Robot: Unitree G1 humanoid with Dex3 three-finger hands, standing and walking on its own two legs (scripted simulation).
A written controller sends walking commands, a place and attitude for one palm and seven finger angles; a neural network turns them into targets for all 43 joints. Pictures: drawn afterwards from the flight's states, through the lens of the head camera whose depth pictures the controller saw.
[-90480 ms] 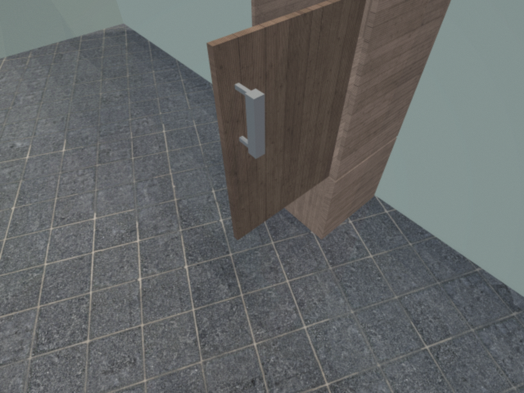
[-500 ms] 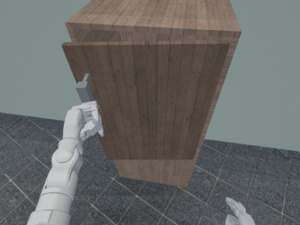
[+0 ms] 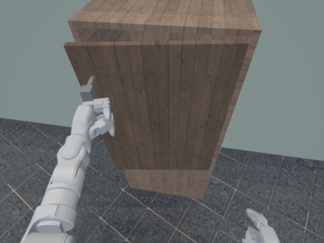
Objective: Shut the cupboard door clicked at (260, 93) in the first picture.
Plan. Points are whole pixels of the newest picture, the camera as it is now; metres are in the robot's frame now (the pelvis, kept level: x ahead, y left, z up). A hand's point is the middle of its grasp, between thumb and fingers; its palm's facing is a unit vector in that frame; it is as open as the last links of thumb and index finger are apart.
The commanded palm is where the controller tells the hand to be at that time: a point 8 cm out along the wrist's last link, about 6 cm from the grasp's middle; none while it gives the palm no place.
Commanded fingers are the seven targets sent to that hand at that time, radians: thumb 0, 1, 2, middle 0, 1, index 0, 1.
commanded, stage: push the door shut along its arc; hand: left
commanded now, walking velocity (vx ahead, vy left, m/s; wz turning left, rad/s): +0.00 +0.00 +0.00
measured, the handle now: (96, 103) +0.45 +0.20 +0.11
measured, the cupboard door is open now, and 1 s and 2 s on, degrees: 9 0 0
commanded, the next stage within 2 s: pull the fist back off the door in 1.06 s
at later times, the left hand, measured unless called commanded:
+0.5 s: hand (127, 103) +0.44 +0.12 +0.11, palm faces -0.19 -0.98 -0.03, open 3.1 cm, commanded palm +0.43 +0.18 +0.11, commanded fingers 0.00 0.90 0.90 -1.30 -1.50 -1.30 -1.50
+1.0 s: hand (130, 95) +0.47 +0.11 +0.11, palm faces -0.31 -0.95 -0.02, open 3.1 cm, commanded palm +0.49 +0.16 +0.11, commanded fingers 0.00 0.90 0.90 -1.30 -1.50 -1.30 -1.50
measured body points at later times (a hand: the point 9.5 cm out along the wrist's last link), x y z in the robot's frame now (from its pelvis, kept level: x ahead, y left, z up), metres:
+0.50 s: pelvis -0.01 +0.01 -0.01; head +0.04 +0.00 +0.44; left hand +0.45 +0.17 +0.12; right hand +0.07 -0.26 -0.13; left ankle +0.04 +0.12 -0.72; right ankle -0.01 -0.09 -0.72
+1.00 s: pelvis -0.01 +0.01 -0.02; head +0.06 +0.01 +0.43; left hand +0.49 +0.16 +0.12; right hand +0.02 -0.27 -0.13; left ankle +0.04 +0.12 -0.72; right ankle -0.01 -0.09 -0.72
